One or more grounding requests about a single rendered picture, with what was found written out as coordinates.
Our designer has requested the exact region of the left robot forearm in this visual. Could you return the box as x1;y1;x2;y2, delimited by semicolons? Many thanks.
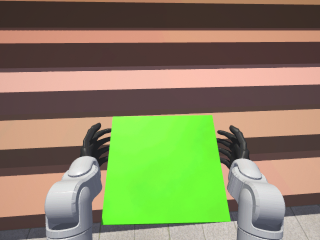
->
44;156;102;240

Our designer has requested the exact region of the left robot hand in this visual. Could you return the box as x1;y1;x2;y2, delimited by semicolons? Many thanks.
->
79;122;112;167

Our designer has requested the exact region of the right robot hand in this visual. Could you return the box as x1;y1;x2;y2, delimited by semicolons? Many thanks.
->
216;125;250;169

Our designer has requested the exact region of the carton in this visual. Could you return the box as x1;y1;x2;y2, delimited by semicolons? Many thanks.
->
101;115;231;225

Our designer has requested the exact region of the right robot forearm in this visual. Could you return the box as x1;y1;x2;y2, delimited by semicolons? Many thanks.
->
227;158;286;240

